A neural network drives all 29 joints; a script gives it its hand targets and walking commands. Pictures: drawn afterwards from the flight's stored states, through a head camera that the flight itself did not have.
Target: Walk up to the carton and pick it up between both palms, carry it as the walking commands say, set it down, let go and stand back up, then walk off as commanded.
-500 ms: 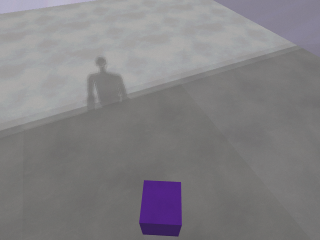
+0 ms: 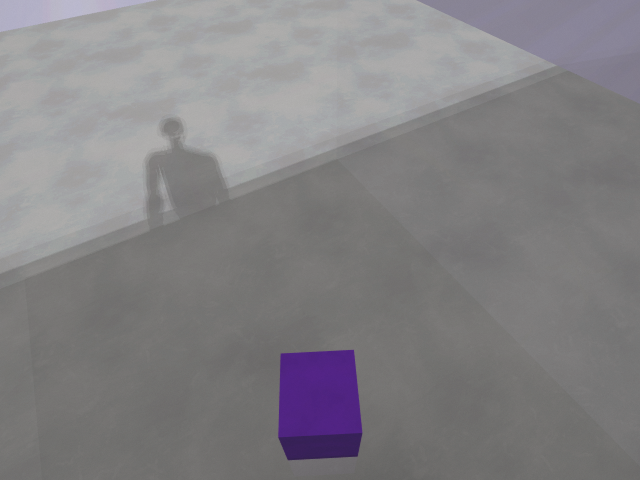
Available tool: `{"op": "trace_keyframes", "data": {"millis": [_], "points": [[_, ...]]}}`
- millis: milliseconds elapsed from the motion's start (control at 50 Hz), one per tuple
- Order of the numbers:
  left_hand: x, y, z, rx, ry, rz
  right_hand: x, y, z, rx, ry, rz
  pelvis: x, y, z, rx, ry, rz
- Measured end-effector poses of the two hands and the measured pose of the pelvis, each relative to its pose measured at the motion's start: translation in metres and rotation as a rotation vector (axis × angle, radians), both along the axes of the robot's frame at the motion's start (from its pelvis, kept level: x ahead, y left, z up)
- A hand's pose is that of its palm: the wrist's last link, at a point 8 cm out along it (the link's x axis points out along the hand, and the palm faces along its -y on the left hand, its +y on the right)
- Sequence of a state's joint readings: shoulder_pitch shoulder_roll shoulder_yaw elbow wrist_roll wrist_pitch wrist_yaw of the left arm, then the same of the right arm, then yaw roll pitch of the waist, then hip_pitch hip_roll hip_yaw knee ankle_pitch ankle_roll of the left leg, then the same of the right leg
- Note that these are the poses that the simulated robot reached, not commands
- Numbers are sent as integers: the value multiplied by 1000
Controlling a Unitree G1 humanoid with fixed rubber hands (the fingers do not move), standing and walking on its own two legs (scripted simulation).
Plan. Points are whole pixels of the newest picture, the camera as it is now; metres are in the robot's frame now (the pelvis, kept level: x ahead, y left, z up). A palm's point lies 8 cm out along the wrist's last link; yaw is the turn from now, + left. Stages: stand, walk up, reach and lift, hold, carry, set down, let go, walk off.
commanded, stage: walk up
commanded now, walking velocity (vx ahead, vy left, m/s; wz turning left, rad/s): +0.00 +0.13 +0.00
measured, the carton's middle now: (320, 406) +0.41 +0.04 -0.65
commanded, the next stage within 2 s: none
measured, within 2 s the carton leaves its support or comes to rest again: neither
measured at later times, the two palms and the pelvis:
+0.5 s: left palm out of the picture -0.02 +0.30 -0.14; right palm out of the picture -0.01 -0.15 -0.13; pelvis +0.00 +0.07 +0.01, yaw +0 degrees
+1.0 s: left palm out of the picture -0.01 +0.28 -0.14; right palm out of the picture -0.02 -0.14 -0.14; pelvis +0.02 +0.07 +0.01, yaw +1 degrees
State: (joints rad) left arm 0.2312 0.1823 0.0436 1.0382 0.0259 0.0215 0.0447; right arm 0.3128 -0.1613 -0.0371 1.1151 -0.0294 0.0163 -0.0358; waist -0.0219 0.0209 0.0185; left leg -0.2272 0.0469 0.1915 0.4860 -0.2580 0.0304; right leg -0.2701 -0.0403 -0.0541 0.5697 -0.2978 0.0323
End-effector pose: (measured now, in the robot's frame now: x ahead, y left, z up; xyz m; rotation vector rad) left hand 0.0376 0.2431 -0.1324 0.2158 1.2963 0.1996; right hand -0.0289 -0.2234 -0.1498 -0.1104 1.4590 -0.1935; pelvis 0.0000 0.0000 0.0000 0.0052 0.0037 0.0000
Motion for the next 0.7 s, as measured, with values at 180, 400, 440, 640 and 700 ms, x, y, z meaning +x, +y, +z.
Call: {"op": "trace_keyframes", "data": {"millis": [180, 400, 440, 640, 700], "points": [[-40, 19, 14, 35, 56, 75, 21, -5, 4, -13, -19, 57, -6, 18, 9, 35, 0, 12], [-57, 54, -12, -77, 137, 61, 28, 54, 18, -44, -83, 52, -2, 64, 6, -24, -29, 5], [-56, 55, -11, -86, 136, 50, 24, 65, 19, -31, -74, 44, 0, 68, 8, -23, -29, 6], [-53, 49, -4, -91, 143, 58, 13, 91, 9, 34, -21, 18, 12, 76, 9, -9, -39, 9], [-52, 46, -4, -97, 147, 59, 11, 92, 9, 37, -10, 12, 15, 76, 10, -10, -37, 10]]}}
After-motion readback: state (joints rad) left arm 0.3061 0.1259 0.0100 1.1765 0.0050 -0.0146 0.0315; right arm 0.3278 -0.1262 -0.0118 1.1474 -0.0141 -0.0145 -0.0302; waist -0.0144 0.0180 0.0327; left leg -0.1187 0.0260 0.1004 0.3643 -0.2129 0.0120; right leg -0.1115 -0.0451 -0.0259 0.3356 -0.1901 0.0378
